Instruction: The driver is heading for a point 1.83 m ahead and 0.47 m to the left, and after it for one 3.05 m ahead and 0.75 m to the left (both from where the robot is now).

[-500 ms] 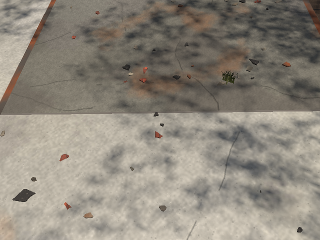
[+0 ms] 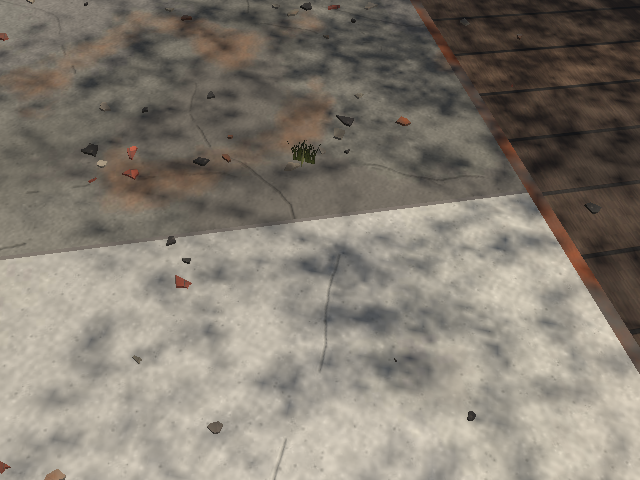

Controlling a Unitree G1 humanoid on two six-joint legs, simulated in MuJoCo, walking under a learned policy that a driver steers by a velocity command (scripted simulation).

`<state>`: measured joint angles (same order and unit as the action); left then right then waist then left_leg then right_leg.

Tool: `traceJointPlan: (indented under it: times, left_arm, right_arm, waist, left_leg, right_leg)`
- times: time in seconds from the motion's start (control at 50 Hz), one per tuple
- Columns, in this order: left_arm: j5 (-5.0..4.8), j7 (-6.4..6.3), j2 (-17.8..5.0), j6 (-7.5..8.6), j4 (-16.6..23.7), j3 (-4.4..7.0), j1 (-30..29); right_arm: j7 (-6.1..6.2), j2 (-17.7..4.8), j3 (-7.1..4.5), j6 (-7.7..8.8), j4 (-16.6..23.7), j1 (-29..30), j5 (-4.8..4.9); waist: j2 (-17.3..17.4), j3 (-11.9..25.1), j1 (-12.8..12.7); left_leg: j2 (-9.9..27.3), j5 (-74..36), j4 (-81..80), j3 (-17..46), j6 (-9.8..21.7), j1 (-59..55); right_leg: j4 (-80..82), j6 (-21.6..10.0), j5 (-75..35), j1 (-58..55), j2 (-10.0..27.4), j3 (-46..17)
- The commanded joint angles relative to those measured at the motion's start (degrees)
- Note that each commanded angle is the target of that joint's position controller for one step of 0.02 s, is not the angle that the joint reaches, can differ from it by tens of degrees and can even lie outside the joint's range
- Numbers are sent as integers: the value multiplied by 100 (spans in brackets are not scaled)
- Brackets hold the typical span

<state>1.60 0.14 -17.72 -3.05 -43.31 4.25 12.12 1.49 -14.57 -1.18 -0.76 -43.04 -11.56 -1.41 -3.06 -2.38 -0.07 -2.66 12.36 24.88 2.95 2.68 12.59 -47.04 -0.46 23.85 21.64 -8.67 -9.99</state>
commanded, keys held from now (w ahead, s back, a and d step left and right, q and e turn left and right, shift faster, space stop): w+q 0.84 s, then w+e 0.16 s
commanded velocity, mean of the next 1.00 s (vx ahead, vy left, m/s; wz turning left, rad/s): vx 0.41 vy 0.00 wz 0.38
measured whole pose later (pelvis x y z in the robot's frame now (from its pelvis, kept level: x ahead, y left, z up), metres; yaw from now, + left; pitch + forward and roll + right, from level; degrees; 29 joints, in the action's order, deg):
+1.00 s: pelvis +0.35 +0.14 +0.00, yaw +28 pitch +0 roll +1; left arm 2.3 1.6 -15.4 1.5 -44.4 1.4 10.5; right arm -1.1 -15.1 -2.7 3.2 -48.6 -19.7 -0.4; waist -2.3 -2.9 0.9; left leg -8.9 10.3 14.7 1.1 7.6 4.5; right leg -53.3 0.7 7.4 38.6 8.1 -0.3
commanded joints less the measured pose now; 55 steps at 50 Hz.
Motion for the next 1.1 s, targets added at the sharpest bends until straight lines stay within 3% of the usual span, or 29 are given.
traceJointPlan:
  times: [0.02, 0.08, 0.14, 0.2, 0.24, 0.26, 0.28, 0.3, 0.32, 0.34, 0.38, 0.46, 0.52, 0.6, 0.64, 0.66, 0.68, 0.7, 0.72, 0.74, 0.76, 0.78, 0.8, 0.84, 0.88, 0.98, 1.1]
  left_arm:
    - [144, 93, -520, 83, 118, 75, 336]
    - [78, 131, -375, 199, 232, -14, -334]
    - [16, 97, -271, 328, 276, -76, -565]
    - [-62, -6, -233, 436, 209, -100, -276]
    - [-67, -138, -219, 521, -15, -85, 426]
    - [-24, -237, -606, 578, -125, 4, 975]
    - [28, -298, -1263, 582, -103, 129, 1329]
    - [103, -299, -1352, 580, -164, 193, 989]
    - [69, -254, -869, 618, -97, 76, 656]
    - [23, -203, -540, 667, -49, -14, 402]
    - [9, -182, -376, 756, -81, -74, 440]
    - [-3, -62, -333, 844, -331, -81, 906]
    - [-10, -32, -317, 869, -414, -102, 892]
    - [-30, -80, -517, 852, -622, -77, 1136]
    - [-28, -127, -691, 806, -710, -53, 1191]
    - [-15, -153, -792, 753, -736, -33, 1211]
    - [-31, -174, -842, 714, -726, -31, 1203]
    - [-7, -156, -796, 715, -620, -53, 1164]
    - [-51, -2, 28, 744, -229, -226, 1466]
    - [-39, 12, -546, 801, -40, -100, 817]
    - [-93, 24, -564, 843, 131, -100, 314]
    - [-85, 18, -454, 902, 120, -163, 347]
    - [-23, 8, -426, 873, 53, -161, 395]
    - [136, 31, -371, 656, -13, -172, 732]
    - [148, 90, -207, 510, -86, -197, 876]
    - [49, 162, -158, 468, 146, -195, -171]
    - [-27, 250, -53, 516, 370, -241, -1061]
  right_arm:
    - [-86, -797, -188, 63, 175, 114, 26]
    - [-147, -981, -300, 73, -85, -532, 66]
    - [-143, -1110, -407, 114, -263, -815, 37]
    - [-191, -1112, -483, 85, -236, -573, 45]
    - [-179, -982, -504, 74, -150, -230, 96]
    - [-174, -728, -454, 138, -3, -44, 143]
    - [-206, -197, -303, 208, 281, 85, 223]
    - [-192, -592, -350, 224, 321, 324, 27]
    - [-248, -724, -397, 237, 226, 197, -4]
    - [-315, -697, -405, 235, 58, -110, -5]
    - [-426, -675, -414, 179, -47, -221, -73]
    - [-557, -479, -326, 134, 264, 439, -68]
    - [-656, -362, -229, 135, 514, 969, -71]
    - [-715, -303, -132, 122, 792, 1488, -89]
    - [-630, -419, -174, 119, 728, 1121, -116]
    - [-583, -544, -229, 139, 593, 602, -127]
    - [-521, -721, -323, 187, 336, -265, -156]
    - [-412, -1073, -476, 207, 47, -1196, -201]
    - [-316, -1714, -619, 183, 142, -1077, -160]
    - [-292, -1723, -650, 127, 252, -1357, 35]
    - [-242, -1580, -621, 117, 100, -1022, 50]
    - [-212, -1265, -543, 142, 65, -757, 86]
    - [-197, -1076, -487, 186, 87, -497, 72]
    - [-200, -879, -405, 262, 117, -271, 107]
    - [-228, -792, -363, 394, 16, -377, 110]
    - [-250, -764, -309, 517, -309, -908, 107]
    - [-150, -725, -231, 586, -605, -1360, 23]
  waist:
    - [1489, 26, -118]
    - [1136, -105, 219]
    - [1204, -34, 294]
    - [1175, 28, 54]
    - [829, 100, -416]
    - [257, 313, -683]
    - [-998, 656, -817]
    - [-511, -160, -621]
    - [-97, -484, -346]
    - [-108, -532, -152]
    - [-314, -429, -118]
    - [-227, -432, -249]
    - [-287, -499, -271]
    - [-256, -499, -346]
    - [-369, -114, -115]
    - [-406, 252, 138]
    - [-341, 775, 523]
    - [5, 1303, 936]
    - [1598, 1934, 427]
    - [967, 2455, 861]
    - [660, 1502, 692]
    - [425, 801, 431]
    - [238, 457, 183]
    - [306, 396, -161]
    - [325, 397, -253]
    - [499, -71, 107]
    - [496, -307, 430]
  left_leg:
    - [1107, 1524, -1630, 1791, 747, -375]
    - [1125, 1368, -1571, 2028, 929, -837]
    - [1101, 1440, -1462, 2204, 1040, -877]
    - [931, 1476, -1288, 2282, 991, -155]
    - [505, 1640, -731, 2034, 637, 1114]
    - [176, 2063, 118, 1591, 334, 2356]
    - [-460, 2122, 1797, 448, 91, 3142]
    - [-19, 1603, 2610, 289, 121, 3517]
    - [233, 1144, 2940, 436, 135, 3412]
    - [287, 819, 3065, 399, 72, 3280]
    - [344, 375, 3536, 162, -38, 3224]
    - [455, -199, 3565, -44, -146, 3510]
    - [496, -690, 2603, -371, -163, 3112]
    - [348, -605, 1352, -974, 165, 2296]
    - [-45, -164, 1145, -1225, 443, 1555]
    - [-265, 74, 1066, -1259, 595, 923]
    - [-416, 0, 745, -1123, 781, -253]
    - [23, 366, 535, -393, 1015, -1731]
    - [1965, 880, 257, 2652, 1752, -3480]
    - [2322, 612, -596, 4290, 2064, -3497]
    - [2065, 216, -724, 3235, 1855, -2880]
    - [1861, -486, -828, 2583, 1687, -1906]
    - [1539, -1068, -905, 2124, 1502, -1213]
    - [1188, -1754, -1066, 1574, 1444, -435]
    - [1081, -2006, -1251, 1192, 1419, -204]
    - [943, -2034, -1716, 634, 947, -521]
    - [1161, -2693, -1779, 61, 660, -1492]
  right_leg:
    - [-495, 158, -107, 502, 428, 620]
    - [160, 271, 10, 759, 531, 909]
    - [888, 195, 241, 475, 501, 944]
    - [1969, -47, 18, -614, 400, 992]
    - [3083, -227, -1081, -2403, 526, 949]
    - [3207, -342, -422, -3670, 1347, 238]
    - [3940, -736, 1769, -3987, 2917, -1802]
    - [4199, -1111, 2164, -2893, 3384, -2392]
    - [4191, -1107, 1880, -2504, 3076, -1964]
    - [4227, -929, 1276, -2380, 2719, -1352]
    - [4197, -787, -126, -2353, 2301, -318]
    - [4062, -787, -1973, -2334, 2146, 655]
    - [3981, -734, -2915, -2093, 2025, 1250]
    - [3705, -627, -4149, -2280, 2172, 1692]
    - [2759, -528, -6370, -2590, 2231, 1951]
    - [1892, -506, -7093, -2618, 2261, 2043]
    - [719, -443, -6821, -2209, 2245, 2119]
    - [-862, -326, -5266, -1095, 2087, 2168]
    - [-3051, -5, 432, 1334, 1155, 2047]
    - [-3816, -23, 542, 1834, 779, 842]
    - [-3615, -77, -208, 2235, 1145, 658]
    - [-3031, -88, -606, 2014, 1368, 761]
    - [-2608, -56, -644, 1657, 1507, 755]
    - [-2167, 84, -487, 1020, 1574, 745]
    - [-1762, 148, -638, 927, 1587, 927]
    - [-495, 110, -2030, 1614, 1685, 1085]
    - [626, -163, -2582, 1882, 1286, 1157]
